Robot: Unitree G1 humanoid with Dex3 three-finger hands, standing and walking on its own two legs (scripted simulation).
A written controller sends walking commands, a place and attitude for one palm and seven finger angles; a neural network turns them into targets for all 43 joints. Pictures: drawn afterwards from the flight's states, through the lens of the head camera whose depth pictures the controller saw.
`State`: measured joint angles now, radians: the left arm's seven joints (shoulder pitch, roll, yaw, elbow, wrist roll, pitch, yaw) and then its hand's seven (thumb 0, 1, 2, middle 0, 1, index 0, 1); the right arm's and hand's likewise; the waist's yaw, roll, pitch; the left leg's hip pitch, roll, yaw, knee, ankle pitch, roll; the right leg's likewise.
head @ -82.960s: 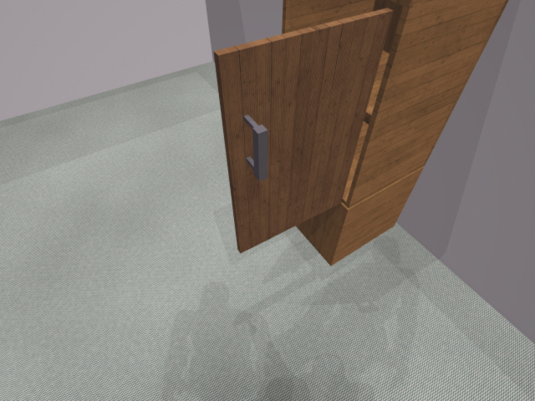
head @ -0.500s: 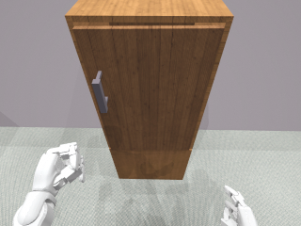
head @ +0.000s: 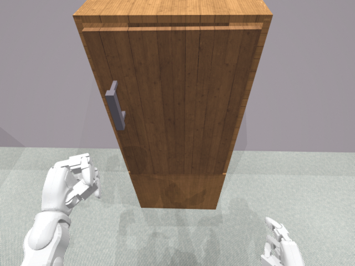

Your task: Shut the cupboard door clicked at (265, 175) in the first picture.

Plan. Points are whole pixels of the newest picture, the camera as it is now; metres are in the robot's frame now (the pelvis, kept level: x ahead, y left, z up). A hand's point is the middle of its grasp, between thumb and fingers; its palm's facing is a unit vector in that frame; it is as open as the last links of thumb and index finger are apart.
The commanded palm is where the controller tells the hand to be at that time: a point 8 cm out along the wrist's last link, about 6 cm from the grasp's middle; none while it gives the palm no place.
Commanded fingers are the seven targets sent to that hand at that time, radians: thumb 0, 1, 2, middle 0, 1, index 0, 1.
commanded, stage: bring the fist close to the handle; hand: left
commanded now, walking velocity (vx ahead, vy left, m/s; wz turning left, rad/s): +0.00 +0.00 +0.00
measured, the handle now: (117, 106) +0.48 +0.20 +0.10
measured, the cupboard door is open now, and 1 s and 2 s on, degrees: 1 1 0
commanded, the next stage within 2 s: push the door shut along its arc in 1.20 s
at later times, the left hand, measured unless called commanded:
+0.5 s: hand (116, 152) +0.34 +0.17 +0.09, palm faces +0.03 -1.00 -0.01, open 3.1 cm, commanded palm +0.32 +0.22 +0.10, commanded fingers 0.00 0.90 0.90 -1.30 -1.50 -1.30 -1.50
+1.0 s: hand (125, 133) +0.38 +0.16 +0.10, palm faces +0.06 -1.00 -0.01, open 3.1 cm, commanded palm +0.35 +0.21 +0.10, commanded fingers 0.00 0.90 0.90 -1.30 -1.50 -1.30 -1.50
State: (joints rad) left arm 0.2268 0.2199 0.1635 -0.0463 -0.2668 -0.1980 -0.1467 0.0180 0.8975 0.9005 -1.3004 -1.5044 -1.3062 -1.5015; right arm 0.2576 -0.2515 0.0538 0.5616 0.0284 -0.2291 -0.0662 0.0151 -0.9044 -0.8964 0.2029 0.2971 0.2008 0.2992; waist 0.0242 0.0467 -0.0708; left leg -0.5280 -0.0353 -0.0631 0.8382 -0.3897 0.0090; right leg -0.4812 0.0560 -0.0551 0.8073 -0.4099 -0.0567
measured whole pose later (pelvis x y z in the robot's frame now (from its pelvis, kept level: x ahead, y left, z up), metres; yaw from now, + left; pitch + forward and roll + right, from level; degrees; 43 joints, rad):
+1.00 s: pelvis +0.01 +0.01 +0.00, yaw -2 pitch +7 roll +0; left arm -0.31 0.20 0.18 0.50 -0.18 -0.23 -0.05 0.02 0.90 0.90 -1.30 -1.50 -1.30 -1.50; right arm 0.30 -0.25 0.03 0.62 0.02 -0.09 -0.03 0.01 -0.91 -0.90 0.20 0.30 0.20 0.30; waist -0.03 0.03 -0.09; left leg -0.55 -0.03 -0.02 0.79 -0.37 0.02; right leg -0.52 0.06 -0.01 0.78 -0.39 -0.04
